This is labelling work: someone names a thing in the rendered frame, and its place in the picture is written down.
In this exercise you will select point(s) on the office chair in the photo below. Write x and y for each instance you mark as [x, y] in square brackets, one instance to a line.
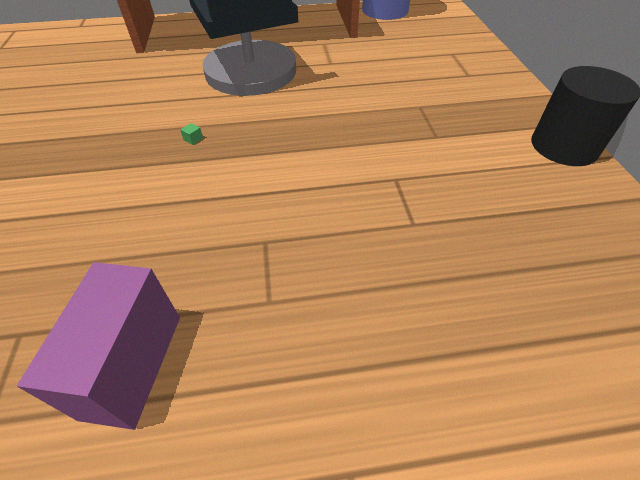
[247, 67]

